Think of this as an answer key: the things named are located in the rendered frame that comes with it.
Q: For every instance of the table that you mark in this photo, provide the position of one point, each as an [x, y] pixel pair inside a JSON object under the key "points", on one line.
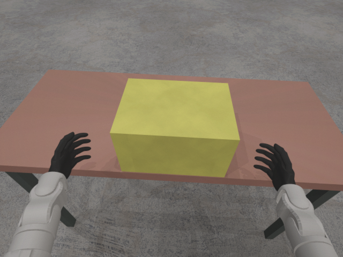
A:
{"points": [[288, 113]]}

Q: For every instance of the right robot hand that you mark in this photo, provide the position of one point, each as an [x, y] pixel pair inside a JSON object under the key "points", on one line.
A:
{"points": [[281, 172]]}

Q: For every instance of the carton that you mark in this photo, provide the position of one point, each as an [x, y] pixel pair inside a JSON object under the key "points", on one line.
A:
{"points": [[175, 127]]}

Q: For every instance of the right robot forearm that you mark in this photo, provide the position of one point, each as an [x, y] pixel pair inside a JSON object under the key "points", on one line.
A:
{"points": [[303, 228]]}

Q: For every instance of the left robot hand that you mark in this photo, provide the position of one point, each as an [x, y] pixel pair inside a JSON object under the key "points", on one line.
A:
{"points": [[64, 158]]}

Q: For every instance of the left robot forearm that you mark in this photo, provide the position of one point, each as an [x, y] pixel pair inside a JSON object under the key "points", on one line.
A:
{"points": [[38, 225]]}

